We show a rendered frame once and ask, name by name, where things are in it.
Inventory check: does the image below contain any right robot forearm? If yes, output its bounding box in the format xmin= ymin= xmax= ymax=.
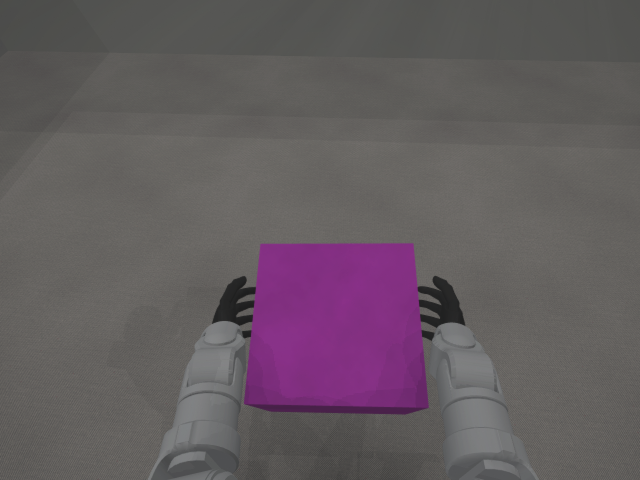
xmin=428 ymin=323 xmax=539 ymax=480

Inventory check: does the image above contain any left robot forearm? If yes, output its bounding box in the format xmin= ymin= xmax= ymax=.
xmin=148 ymin=321 xmax=246 ymax=480

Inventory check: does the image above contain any robot right hand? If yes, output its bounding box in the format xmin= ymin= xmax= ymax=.
xmin=418 ymin=276 xmax=465 ymax=341

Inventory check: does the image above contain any robot left hand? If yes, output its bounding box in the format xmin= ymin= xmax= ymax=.
xmin=212 ymin=276 xmax=256 ymax=339

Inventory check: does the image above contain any carton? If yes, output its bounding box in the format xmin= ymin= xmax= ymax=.
xmin=244 ymin=243 xmax=429 ymax=414

